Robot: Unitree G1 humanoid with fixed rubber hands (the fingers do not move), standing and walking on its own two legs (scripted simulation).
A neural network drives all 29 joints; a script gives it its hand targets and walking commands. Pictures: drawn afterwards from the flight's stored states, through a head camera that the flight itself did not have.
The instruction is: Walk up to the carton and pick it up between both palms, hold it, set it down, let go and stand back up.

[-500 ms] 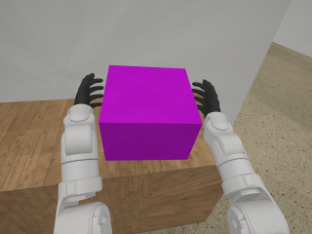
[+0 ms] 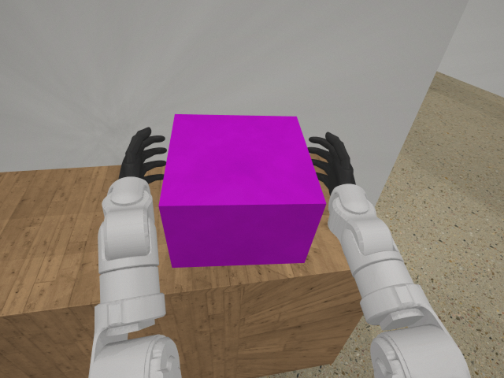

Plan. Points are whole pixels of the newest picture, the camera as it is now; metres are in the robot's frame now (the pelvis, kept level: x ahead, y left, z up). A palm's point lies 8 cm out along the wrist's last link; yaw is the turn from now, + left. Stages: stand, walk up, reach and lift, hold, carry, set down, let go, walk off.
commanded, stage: hold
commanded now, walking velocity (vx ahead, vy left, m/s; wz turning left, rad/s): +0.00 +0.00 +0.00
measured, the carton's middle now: (238, 187) +0.40 +0.01 +0.12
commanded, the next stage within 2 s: none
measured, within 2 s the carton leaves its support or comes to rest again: neither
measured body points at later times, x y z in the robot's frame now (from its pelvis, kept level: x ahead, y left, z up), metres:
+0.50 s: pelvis -0.01 +0.00 +0.00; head -0.05 +0.03 +0.45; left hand +0.36 +0.17 +0.18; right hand +0.36 -0.15 +0.18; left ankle +0.02 +0.10 -0.75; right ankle +0.01 -0.10 -0.75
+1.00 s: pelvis +0.00 +0.00 +0.00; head -0.05 +0.02 +0.45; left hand +0.37 +0.16 +0.19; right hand +0.36 -0.15 +0.17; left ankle +0.02 +0.10 -0.75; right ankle +0.01 -0.10 -0.75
